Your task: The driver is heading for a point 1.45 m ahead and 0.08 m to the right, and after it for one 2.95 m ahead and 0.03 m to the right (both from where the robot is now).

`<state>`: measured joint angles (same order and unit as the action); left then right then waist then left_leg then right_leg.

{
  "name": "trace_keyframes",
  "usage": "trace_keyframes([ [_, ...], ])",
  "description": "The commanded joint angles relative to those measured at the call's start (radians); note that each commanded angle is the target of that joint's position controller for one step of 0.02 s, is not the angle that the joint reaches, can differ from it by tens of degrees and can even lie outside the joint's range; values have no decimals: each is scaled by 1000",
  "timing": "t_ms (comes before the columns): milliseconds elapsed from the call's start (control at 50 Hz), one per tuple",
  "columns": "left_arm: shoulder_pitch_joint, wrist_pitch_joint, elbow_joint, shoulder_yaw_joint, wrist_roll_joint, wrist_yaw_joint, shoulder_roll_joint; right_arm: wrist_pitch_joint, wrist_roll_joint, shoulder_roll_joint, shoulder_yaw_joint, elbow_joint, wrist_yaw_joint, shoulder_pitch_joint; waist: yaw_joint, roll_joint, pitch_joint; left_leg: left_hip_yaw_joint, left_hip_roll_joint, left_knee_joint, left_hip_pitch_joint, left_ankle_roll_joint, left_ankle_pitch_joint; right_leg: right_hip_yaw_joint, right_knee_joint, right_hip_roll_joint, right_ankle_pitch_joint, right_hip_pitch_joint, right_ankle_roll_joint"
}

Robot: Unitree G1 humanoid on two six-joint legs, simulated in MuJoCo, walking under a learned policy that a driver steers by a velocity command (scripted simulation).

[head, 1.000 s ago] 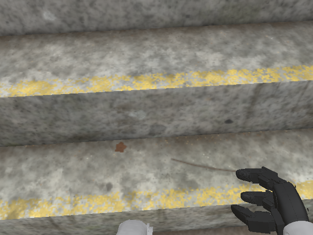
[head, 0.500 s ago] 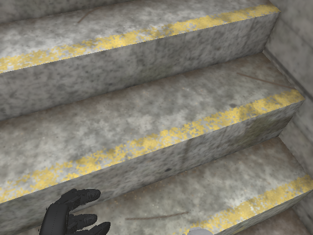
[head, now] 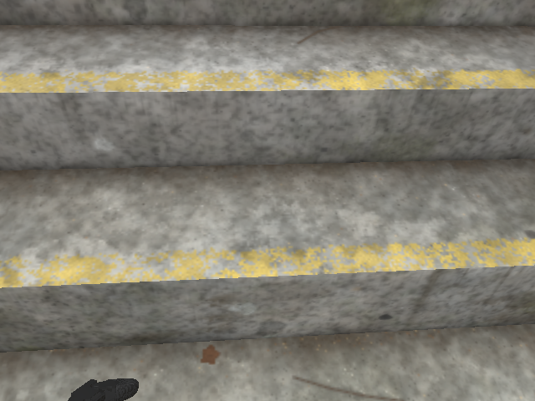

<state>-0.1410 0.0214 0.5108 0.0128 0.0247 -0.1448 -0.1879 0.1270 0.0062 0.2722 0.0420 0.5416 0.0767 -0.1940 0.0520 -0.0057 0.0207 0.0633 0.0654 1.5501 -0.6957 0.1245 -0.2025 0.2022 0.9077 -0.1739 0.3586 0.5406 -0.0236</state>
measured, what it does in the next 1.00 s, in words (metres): goes down, backwards: left foot, then left foot 0.18 m lower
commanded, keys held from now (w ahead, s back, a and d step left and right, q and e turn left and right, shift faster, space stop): q+shift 0.16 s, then shift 0.08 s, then e+shift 0.48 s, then w+e+shift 0.28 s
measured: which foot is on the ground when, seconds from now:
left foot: up 0.00-0.02, down 0.04-0.18, up 0.20-0.26, down 0.28-1.00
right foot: down 0.00-0.08, up 0.10-0.30, down 0.32-0.50, up 0.52-1.00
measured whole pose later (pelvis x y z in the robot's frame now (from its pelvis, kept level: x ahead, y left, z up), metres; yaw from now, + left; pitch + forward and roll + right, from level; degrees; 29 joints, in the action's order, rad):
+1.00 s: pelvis -0.22 +0.17 -0.14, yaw -14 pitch +2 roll -2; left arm -0.25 0.10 0.60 -0.10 0.05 -0.01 -0.26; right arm -0.04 0.03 0.27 0.05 0.68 0.10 -0.37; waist 0.00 0.00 -0.08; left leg -0.41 0.05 0.47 -0.28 -0.07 -0.27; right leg -0.02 1.64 -0.01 0.16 0.70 0.01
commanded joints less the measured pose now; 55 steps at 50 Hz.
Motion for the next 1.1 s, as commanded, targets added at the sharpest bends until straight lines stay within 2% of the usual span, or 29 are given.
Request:
trace_keyframes([
  [20, 31, -11, -85, -69, -2, 10, -156, -2, 5, 16, -11, -100, -7, 28, -7, 190, -160, 29, 69, -160, -33, -46, -39, -327, -175, -261, -181, -174, 182],
  [60, 122, -1, -101, -83, -19, 27, -165, -2, 16, 27, -7, -68, -20, -52, 49, 153, -199, -38, 74, -493, 214, -137, -3, -203, -52, -221, -211, -51, 99],
  [100, 192, 43, -145, -60, -23, 53, -79, -39, 34, 172, 51, 50, -33, -200, 85, -357, -65, -12, -21, -976, 390, -229, 582, 10, 570, 60, 44, 154, -9],
  [120, 204, 34, -193, -45, 0, 67, -15, -38, 36, 204, 44, 81, -47, -161, -8, -588, -11, 7, -76, -876, 456, -243, 942, 26, 875, 154, 288, 384, -61],
  [140, 176, 23, -204, -25, -10, 86, 18, -29, 34, 186, 25, 33, -39, -76, -69, -567, -106, 132, -30, -834, 484, -266, 982, -46, 1010, 171, 311, 429, -98],
  [180, 101, 15, -140, -32, 12, 113, -67, -63, -4, 154, 33, -38, -23, -83, -41, -93, -206, 309, 34, -809, 563, -229, 594, -147, 851, 194, 157, 407, -122],
  [200, 73, 21, -127, -28, 15, 98, -30, -80, -10, 150, 21, -38, -16, -23, -77, -16, -173, 346, 76, -852, 491, -228, 478, -138, 872, 204, 18, 359, -110],
  [240, 290, -19, -186, 9, -2, 96, 69, -102, -24, 29, -8, 47, -17, -148, 21, -3, -6, 175, 8, -1214, 570, -221, 432, -149, 890, 178, 129, 457, -26],
  [260, 271, -50, -230, 16, -14, 108, 71, -116, -8, 5, -22, 84, -20, -130, -55, -104, 77, 122, -8, -1319, 629, -192, 483, -100, 874, 197, 238, 497, 6],
  [300, 158, -74, -221, 13, -6, 122, 4, -118, 39, 23, -51, 80, -10, 45, -150, -157, -74, 27, 85, -1163, 847, -214, 1341, -119, 924, 206, 428, 491, 33],
  [320, -74, -82, -212, 24, -7, 149, -72, -117, 15, 145, 2, 24, 2, 162, -264, -171, -199, 100, 220, -994, 818, -282, 1256, -366, 415, 21, 433, 364, 81],
  [360, -161, -102, -85, -17, -22, 170, -228, -46, -3, 205, 23, 23, -11, 90, -171, 202, -472, 8, 142, -783, 1007, -172, 1312, -240, -30, 131, -115, -25, 57],
  [380, -6, -85, -31, -33, -53, 154, -154, -27, -13, 195, 37, 30, -15, -37, -46, 365, -511, -41, 68, -837, 739, -170, 1136, -149, 76, 224, -350, -251, 29],
  [400, 28, -49, -68, -60, -72, 137, -189, -24, -40, 214, 34, 12, -12, -44, -65, 556, -484, -90, -49, -682, 549, -153, 864, -386, -65, 178, -372, -305, 116],
  [420, 78, -29, -76, -66, -30, 115, -189, -10, -12, 174, 26, -3, -28, 6, -49, 747, -402, -69, -193, -476, 377, -153, -63, -703, -216, 85, -486, -257, 222],
  [460, 265, -54, -161, -42, 8, 116, -103, -17, 13, 133, 32, 26, -40, -181, 82, 228, -285, 130, -148, -63, 524, -153, -564, -818, 109, 45, -409, 311, 146],
  [500, 402, -26, -185, -15, -56, 82, -18, -20, 75, 20, -11, 101, -36, -426, 251, 0, 14, -66, -56, -942, 682, -297, -153, -337, 348, 281, -316, 666, -137],
  [540, 54, 16, -69, -30, -54, 33, 15, -34, 28, -79, -44, 69, -42, -65, -32, -263, 71, -32, -26, -1287, 472, -242, 256, -261, 819, 386, 180, 443, -8],
  [580, -102, 43, -47, -37, -48, 33, 55, -43, 64, -57, -79, 21, -48, 144, -157, -80, -25, -65, 43, -1058, 477, -198, 503, -288, 1396, 440, 183, 557, -41],
  [620, -227, 31, -31, -46, -24, 53, -12, -62, 46, 53, -47, -20, -30, 135, -185, -11, -66, 13, 196, -1063, 413, -205, 452, -344, 1582, 360, 7, 576, -119],
  [660, -129, 36, -90, -64, -39, 66, -117, -66, 50, 109, -29, -50, -1, 130, -144, -155, -68, 98, 233, -1187, 429, -260, -16, -317, 1386, 247, -119, 597, -205],
  [720, 84, 53, -130, -90, -38, 56, -162, -74, 46, 48, -53, -72, 54, 40, -32, -83, -20, 115, 220, -1195, 504, -264, 30, -321, 1090, 196, -231, 590, -223],
  [740, 66, 76, -85, -101, 84, 93, -159, -109, 19, 82, -18, -4, 37, -57, -28, 7, -2, 39, 181, -1207, 489, -220, -52, -235, 881, 214, -242, 488, -141],
  [800, -15, 104, -36, -111, 54, 133, -122, -151, 35, 99, 8, 2, 23, -127, -6, -171, -63, 112, 224, -1326, 602, -189, -437, -216, 808, 216, -188, 450, -47],
  [880, -10, 100, -9, -130, 42, 146, -126, -171, 32, 79, 20, 25, 17, -140, -24, -79, -8, 108, 311, -1427, 638, -124, -602, -231, 768, 184, -143, 466, 23],
  [900, 19, 52, -31, -113, -98, 123, -115, -172, 17, 116, 36, 13, 51, -122, -19, -140, 1, 139, 350, -1418, 677, -152, -616, -281, 795, 120, -169, 548, -7],
  [940, 5, 20, -13, -110, -73, 115, -120, -182, 19, 99, 37, 21, 62, -151, -16, -13, -43, 97, 349, -1396, 708, -143, -583, -280, 828, 115, -205, 551, -6],
  [960, -45, 58, 13, -120, 75, 130, -91, -188, 21, 58, 24, 67, 30, -169, -50, 139, -69, -12, 310, -1389, 583, -68, -524, -233, 766, 165, -184, 383, 35],
  [1100, -72, 80, 8, -130, 2, 164, -143, -186, 24, 133, 44, 60, -5, -26, -91, -138, -54, -286, 253, -1466, 458, -6, -292, -96, 203, 156, -98, 17, 126],
])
